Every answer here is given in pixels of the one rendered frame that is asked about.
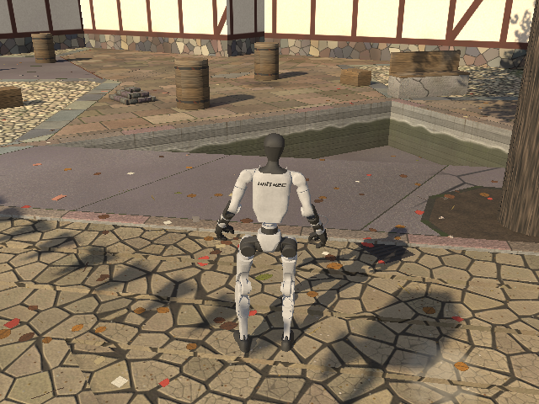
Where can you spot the robot left hand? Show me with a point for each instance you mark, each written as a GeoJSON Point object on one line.
{"type": "Point", "coordinates": [219, 230]}

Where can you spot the robot right forearm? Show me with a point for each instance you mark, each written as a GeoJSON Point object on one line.
{"type": "Point", "coordinates": [315, 222]}

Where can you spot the robot head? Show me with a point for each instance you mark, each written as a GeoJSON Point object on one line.
{"type": "Point", "coordinates": [273, 146]}

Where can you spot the left robot upper arm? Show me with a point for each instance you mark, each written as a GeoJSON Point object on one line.
{"type": "Point", "coordinates": [245, 176]}

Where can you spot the robot right hand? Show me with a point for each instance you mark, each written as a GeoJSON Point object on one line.
{"type": "Point", "coordinates": [322, 237]}

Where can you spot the right robot upper arm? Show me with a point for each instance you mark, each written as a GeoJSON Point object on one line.
{"type": "Point", "coordinates": [299, 180]}

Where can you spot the robot left forearm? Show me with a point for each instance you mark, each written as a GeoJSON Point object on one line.
{"type": "Point", "coordinates": [225, 217]}

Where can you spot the humanoid robot torso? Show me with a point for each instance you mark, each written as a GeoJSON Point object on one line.
{"type": "Point", "coordinates": [271, 194]}

